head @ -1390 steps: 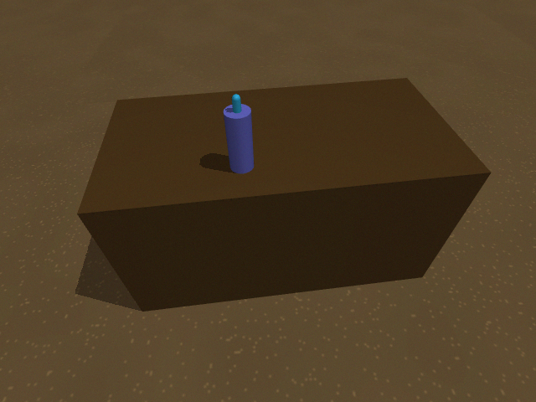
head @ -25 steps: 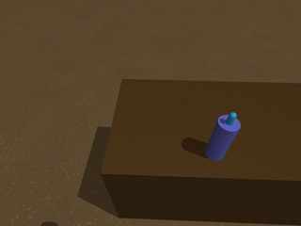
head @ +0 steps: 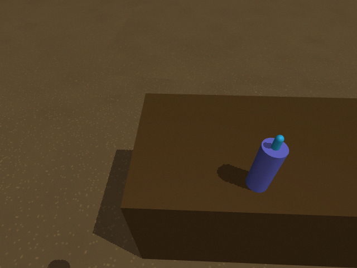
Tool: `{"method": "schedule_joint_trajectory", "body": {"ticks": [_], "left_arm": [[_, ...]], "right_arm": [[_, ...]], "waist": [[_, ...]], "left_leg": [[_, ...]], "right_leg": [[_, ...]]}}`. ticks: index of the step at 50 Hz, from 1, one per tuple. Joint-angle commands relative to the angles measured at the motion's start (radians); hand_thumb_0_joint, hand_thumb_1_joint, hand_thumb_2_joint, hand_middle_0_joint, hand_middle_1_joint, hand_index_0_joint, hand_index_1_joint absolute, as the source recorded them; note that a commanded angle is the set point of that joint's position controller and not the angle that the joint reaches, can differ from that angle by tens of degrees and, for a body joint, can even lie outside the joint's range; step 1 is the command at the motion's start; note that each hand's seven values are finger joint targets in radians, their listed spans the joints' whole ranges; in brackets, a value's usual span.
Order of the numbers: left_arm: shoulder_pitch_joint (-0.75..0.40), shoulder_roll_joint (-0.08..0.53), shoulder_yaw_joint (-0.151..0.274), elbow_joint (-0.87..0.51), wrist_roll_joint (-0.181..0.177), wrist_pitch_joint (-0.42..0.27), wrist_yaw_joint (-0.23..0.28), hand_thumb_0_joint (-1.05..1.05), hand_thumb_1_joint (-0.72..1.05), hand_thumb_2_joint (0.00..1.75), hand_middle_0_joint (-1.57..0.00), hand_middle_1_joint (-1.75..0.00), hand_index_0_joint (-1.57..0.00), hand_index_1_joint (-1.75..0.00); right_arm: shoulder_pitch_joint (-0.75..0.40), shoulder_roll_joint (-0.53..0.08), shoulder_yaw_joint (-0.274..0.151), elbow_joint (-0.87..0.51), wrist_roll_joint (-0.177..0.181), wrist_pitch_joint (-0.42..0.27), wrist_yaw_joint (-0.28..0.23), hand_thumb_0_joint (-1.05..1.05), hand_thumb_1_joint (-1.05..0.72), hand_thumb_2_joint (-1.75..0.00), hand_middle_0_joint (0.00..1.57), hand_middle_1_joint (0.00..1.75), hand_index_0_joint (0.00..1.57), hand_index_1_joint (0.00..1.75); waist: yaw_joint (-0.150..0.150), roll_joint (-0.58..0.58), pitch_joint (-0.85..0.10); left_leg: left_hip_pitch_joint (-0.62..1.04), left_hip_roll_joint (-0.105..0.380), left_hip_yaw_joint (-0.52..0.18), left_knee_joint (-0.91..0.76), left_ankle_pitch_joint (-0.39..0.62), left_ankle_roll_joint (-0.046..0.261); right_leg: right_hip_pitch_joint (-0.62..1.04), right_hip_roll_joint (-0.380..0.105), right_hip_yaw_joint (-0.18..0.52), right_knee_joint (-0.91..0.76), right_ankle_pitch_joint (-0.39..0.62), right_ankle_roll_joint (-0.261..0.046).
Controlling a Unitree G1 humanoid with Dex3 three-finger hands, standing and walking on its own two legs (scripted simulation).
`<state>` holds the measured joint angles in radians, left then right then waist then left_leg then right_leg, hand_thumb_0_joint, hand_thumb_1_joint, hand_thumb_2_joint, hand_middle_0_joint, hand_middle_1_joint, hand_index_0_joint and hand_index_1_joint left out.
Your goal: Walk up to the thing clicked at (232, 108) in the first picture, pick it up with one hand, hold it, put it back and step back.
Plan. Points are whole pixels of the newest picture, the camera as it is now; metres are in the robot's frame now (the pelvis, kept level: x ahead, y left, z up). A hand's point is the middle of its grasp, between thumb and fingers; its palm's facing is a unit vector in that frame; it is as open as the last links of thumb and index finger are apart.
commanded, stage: stand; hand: right
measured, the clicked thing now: (267, 162) +0.45 -0.24 -0.06
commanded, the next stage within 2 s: step back in 0.90 s
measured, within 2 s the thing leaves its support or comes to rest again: neither
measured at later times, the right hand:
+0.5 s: hand out of the picture +0.08 -0.25 -0.15, palm faces +0.00 +0.94 -0.34, open 7.4 cm
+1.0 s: hand out of the picture +0.07 -0.27 -0.16, palm faces +0.00 +0.94 -0.35, open 7.4 cm
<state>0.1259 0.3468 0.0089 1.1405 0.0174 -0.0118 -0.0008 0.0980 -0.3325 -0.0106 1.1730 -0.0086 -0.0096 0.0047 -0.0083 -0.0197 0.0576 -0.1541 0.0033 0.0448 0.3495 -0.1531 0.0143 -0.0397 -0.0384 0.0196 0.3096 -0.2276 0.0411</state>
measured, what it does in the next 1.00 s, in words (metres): stands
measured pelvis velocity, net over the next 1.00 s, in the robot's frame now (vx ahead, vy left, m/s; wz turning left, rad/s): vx -0.01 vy -0.01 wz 0.01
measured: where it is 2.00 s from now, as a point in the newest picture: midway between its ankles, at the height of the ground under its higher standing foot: outside the picture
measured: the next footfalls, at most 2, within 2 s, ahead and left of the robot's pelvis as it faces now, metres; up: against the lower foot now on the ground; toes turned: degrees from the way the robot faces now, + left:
left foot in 1.62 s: -0.13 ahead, +0.08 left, +0.00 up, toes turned +3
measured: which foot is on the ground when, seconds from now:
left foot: down 0.00-1.00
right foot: down 0.00-1.00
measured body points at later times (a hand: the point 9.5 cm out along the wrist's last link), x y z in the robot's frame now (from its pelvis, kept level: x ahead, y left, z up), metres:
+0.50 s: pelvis +0.00 +0.00 +0.00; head +0.01 +0.01 +0.45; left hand +0.07 +0.30 -0.14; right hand +0.08 -0.30 -0.13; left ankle +0.03 +0.11 -0.75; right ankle -0.03 -0.15 -0.75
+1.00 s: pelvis -0.01 -0.01 +0.00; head +0.02 +0.00 +0.44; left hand +0.07 +0.30 -0.14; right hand +0.07 -0.32 -0.13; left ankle +0.03 +0.11 -0.75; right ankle -0.03 -0.15 -0.74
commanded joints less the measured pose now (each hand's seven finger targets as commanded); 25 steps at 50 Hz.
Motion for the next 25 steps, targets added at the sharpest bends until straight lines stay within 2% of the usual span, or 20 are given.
{"method": "schedule_joint_trajectory", "body": {"ticks": [1,8,10,12,16,25], "left_arm": [[-0.022,0.194,0.031,-0.051,-0.005,-0.013,0.016,0.0,0.9,0.9,-0.2,-0.3,-0.2,-0.3],[-0.015,0.193,0.03,-0.06,-0.003,-0.017,0.016,0.0,0.9,0.9,-0.2,-0.3,-0.2,-0.3],[-0.029,0.2,0.032,-0.058,-0.004,-0.016,0.017,0.0,0.9,0.9,-0.2,-0.3,-0.2,-0.3],[-0.02,0.198,0.031,-0.061,-0.004,-0.014,0.016,0.0,0.9,0.9,-0.2,-0.3,-0.2,-0.3],[-0.015,0.198,0.03,-0.064,-0.005,-0.015,0.016,0.0,0.9,0.9,-0.2,-0.3,-0.2,-0.3],[-0.02,0.2,0.032,-0.068,-0.007,-0.013,0.014,0.0,0.9,0.9,-0.2,-0.3,-0.2,-0.3]], "right_arm": [[-0.048,-0.223,-0.038,-0.056,-0.001,-0.021,-0.017,0.0,-0.9,-0.9,0.2,0.3,0.2,0.3],[-0.049,-0.223,-0.039,-0.06,0.001,-0.025,-0.016,0.0,-0.9,-0.9,0.2,0.3,0.2,0.3],[-0.043,-0.214,-0.037,-0.061,-0.001,-0.023,-0.017,0.0,-0.9,-0.9,0.2,0.3,0.2,0.3],[-0.042,-0.221,-0.039,-0.059,0.0,-0.023,-0.017,0.0,-0.9,-0.9,0.2,0.3,0.2,0.3],[-0.044,-0.22,-0.038,-0.062,0.0,-0.024,-0.016,0.0,-0.9,-0.9,0.2,0.3,0.2,0.3],[-0.04,-0.22,-0.038,-0.062,0.0,-0.025,-0.016,0.0,-0.9,-0.9,0.2,0.3,0.2,0.3]], "waist": [[-0.001,0.021,-0.058],[0.001,0.027,-0.09],[-0.007,0.011,-0.07],[-0.003,0.027,-0.08],[-0.001,0.026,-0.082],[-0.003,0.031,-0.055]], "left_leg": [[0.069,0.13,-0.125,-0.065,0.095,0.01],[0.099,0.134,-0.122,-0.051,0.173,0.013],[0.077,0.129,-0.119,-0.054,0.156,0.009],[0.101,0.129,-0.118,-0.054,0.141,0.009],[0.093,0.131,-0.117,-0.051,0.175,0.009],[0.077,0.125,-0.119,-0.066,0.13,0.004]], "right_leg": [[-0.081,-0.089,0.056,-0.05,0.091,-0.051],[-0.065,-0.093,0.054,-0.047,0.148,-0.048],[-0.067,-0.096,0.055,-0.047,0.139,-0.051],[-0.078,-0.093,0.053,-0.048,0.128,-0.052],[-0.069,-0.094,0.053,-0.047,0.143,-0.05],[-0.08,-0.093,0.055,-0.053,0.111,-0.054]]}}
